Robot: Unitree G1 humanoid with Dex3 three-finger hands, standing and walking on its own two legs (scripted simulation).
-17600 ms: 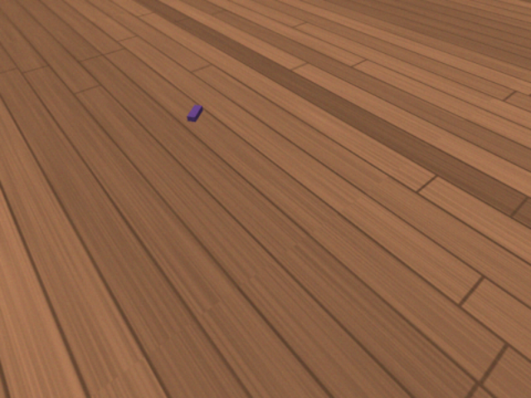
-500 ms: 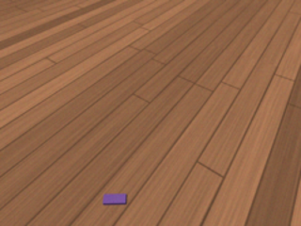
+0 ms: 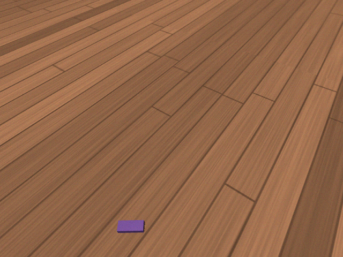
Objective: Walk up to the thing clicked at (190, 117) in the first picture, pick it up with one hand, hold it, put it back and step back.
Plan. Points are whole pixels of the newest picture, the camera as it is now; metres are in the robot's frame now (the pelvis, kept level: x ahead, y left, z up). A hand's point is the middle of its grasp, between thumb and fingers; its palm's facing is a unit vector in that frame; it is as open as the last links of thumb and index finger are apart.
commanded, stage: stand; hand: left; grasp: from above
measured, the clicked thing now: (130, 226) +0.41 +0.24 -0.76
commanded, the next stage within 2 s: rise first in 0.02 s
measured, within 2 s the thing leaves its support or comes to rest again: neither
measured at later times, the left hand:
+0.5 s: hand out of the picture +0.15 +0.26 -0.18, palm faces -0.08 -0.92 -0.40, open 11.3 cm
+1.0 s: hand out of the picture +0.12 +0.27 -0.25, palm faces -0.20 -0.85 -0.49, open 14.2 cm
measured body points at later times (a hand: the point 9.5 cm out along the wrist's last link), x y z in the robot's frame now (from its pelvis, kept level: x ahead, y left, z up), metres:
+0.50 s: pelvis -0.01 +0.01 -0.03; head +0.05 +0.01 +0.41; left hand +0.15 +0.31 -0.15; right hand +0.10 -0.25 -0.15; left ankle +0.00 +0.14 -0.75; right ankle -0.01 -0.13 -0.75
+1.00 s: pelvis -0.02 +0.01 -0.11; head +0.10 +0.03 +0.32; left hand +0.13 +0.31 -0.21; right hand +0.17 -0.23 -0.20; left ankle +0.00 +0.14 -0.75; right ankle -0.01 -0.13 -0.75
